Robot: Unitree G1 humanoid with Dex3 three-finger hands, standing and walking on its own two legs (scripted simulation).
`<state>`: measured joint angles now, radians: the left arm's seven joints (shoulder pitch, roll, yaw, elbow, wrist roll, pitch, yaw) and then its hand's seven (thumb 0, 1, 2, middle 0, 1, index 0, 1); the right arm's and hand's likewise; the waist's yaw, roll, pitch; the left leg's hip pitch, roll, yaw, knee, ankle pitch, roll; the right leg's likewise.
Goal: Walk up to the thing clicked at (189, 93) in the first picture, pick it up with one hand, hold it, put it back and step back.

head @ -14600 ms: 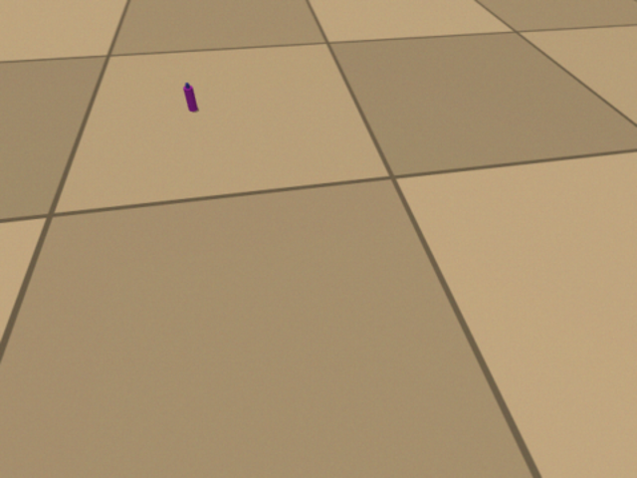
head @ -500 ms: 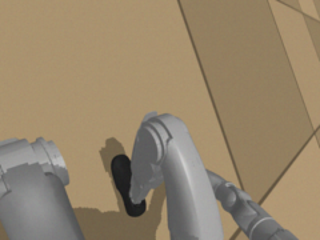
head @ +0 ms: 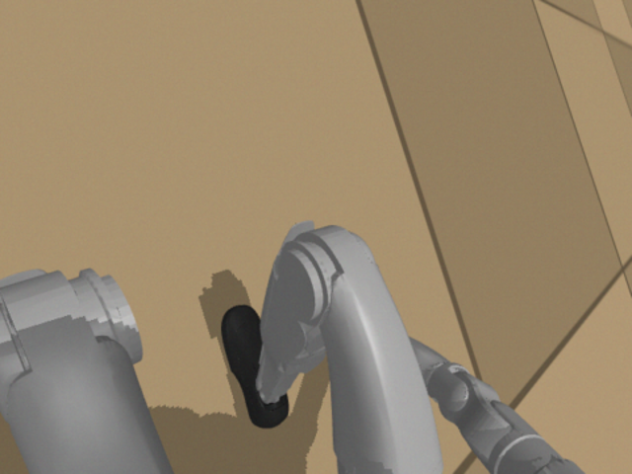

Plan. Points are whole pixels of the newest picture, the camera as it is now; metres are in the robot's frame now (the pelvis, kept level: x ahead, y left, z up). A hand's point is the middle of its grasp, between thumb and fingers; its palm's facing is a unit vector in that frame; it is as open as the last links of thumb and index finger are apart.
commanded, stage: settle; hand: left
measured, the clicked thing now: out of the picture +0.41 +0.31 -0.19
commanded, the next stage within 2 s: lift in 1.62 s
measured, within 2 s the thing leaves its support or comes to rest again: neither
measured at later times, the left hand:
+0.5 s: hand out of the picture +0.39 +0.33 -0.06, palm faces +0.42 -0.91 -0.02, open 7.6 cm
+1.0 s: hand out of the picture +0.40 +0.33 +0.01, palm faces +0.42 -0.91 -0.03, open 7.6 cm
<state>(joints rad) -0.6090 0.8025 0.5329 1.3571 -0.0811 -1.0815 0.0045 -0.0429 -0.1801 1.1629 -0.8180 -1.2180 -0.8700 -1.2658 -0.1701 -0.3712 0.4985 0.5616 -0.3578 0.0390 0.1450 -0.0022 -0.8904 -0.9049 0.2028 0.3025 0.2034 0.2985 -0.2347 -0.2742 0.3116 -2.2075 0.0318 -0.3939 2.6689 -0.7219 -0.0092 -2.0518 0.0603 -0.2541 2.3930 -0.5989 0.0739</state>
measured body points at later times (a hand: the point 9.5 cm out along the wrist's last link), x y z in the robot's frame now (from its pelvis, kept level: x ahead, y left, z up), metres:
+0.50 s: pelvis +0.01 -0.01 +0.02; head +0.19 +0.15 +0.40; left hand +0.36 +0.38 -0.06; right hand +0.21 -0.24 -0.05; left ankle +0.08 +0.12 -0.25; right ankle +0.15 -0.12 -0.25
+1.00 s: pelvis +0.03 -0.02 +0.06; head +0.22 +0.09 +0.45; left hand +0.37 +0.38 +0.01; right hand +0.23 -0.25 -0.06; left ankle +0.08 +0.12 -0.25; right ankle +0.15 -0.12 -0.25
